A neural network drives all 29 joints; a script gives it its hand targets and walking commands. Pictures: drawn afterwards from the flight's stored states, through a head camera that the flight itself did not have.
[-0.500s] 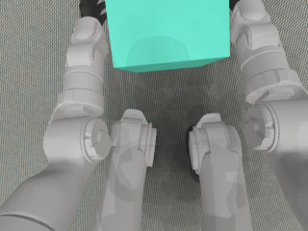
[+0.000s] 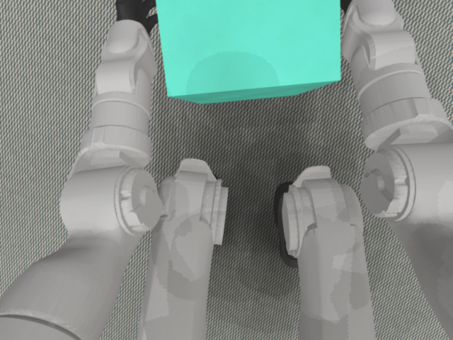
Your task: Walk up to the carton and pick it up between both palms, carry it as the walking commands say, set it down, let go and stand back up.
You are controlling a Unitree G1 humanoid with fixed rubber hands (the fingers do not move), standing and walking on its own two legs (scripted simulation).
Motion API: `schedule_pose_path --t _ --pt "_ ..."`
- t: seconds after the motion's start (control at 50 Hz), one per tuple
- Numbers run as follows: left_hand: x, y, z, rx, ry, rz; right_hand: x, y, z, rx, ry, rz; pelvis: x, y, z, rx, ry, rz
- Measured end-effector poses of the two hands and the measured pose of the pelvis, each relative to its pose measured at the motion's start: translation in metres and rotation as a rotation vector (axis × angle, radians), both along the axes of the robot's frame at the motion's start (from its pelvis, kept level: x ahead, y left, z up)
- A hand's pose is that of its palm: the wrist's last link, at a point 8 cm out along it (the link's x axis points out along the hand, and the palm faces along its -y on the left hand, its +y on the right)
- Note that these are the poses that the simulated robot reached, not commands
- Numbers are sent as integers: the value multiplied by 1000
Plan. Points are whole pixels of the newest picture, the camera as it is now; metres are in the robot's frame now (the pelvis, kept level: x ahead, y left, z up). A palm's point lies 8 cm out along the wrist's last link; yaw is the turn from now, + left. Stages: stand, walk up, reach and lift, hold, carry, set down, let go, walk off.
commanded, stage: set down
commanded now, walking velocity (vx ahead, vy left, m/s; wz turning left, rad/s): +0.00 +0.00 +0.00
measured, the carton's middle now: (245, 31) +0.53 +0.03 -0.23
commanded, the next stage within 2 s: let go in 1.82 s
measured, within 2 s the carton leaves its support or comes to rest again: neither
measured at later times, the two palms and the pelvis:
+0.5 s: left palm (110, 20) +0.52 +0.22 -0.15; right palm out of the picture +0.55 -0.15 -0.16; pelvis +0.00 +0.00 +0.00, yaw +1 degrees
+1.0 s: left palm out of the picture +0.52 +0.23 -0.02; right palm out of the picture +0.56 -0.16 -0.02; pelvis +0.01 +0.01 +0.10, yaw +0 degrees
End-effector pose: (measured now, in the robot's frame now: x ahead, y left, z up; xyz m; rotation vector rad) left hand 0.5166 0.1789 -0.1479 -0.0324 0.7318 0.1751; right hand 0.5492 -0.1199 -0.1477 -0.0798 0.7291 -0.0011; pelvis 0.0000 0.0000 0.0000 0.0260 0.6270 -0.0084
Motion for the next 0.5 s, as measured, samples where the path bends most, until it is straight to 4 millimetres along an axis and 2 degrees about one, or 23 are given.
schedule_pose_path --t 0.14,0.3,0.5 --pt "1 2 -3 34 -11 -16 0 -2 -3 -9 -24 7 -3 1 3 1 -11 4" --pt "1 23 -7 54 0 31 -3 -19 -12 -25 -13 -25 -2 2 8 -2 21 8" --pt "3 38 -4 60 -11 39 4 -34 -9 -33 -32 -28 2 3 3 -1 45 12"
